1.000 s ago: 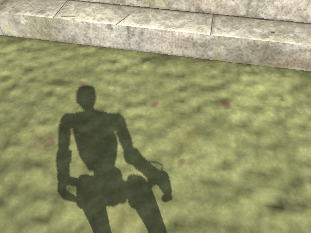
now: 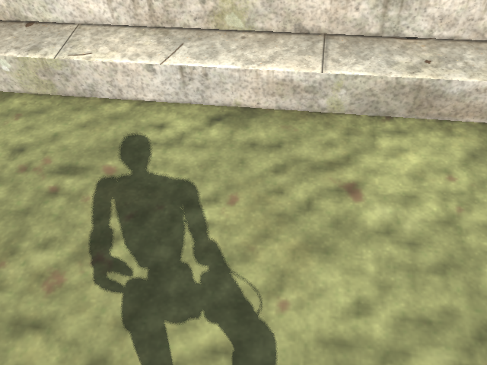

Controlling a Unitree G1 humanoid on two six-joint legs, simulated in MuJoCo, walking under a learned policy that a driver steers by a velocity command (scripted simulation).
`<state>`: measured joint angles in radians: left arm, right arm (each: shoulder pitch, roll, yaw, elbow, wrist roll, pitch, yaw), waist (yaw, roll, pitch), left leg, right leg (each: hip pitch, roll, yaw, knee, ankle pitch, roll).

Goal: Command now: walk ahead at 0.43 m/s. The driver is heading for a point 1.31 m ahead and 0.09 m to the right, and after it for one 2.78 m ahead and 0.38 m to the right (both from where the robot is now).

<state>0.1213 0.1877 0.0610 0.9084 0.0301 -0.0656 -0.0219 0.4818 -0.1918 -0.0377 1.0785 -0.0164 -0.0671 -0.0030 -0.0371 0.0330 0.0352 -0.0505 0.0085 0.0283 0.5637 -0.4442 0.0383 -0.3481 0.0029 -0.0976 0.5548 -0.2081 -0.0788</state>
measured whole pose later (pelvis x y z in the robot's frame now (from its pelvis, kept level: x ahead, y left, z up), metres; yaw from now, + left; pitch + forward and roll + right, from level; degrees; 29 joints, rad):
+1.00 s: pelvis +0.50 +0.03 +0.01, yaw +0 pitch +0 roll +1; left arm 0.02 0.18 0.03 0.91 0.02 -0.04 -0.03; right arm 0.50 -0.14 -0.02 1.09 -0.02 -0.10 -0.01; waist -0.07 -0.03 0.05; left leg 0.10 -0.10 0.08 0.17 -0.28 0.09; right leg -0.60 -0.07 -0.07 0.66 -0.02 -0.05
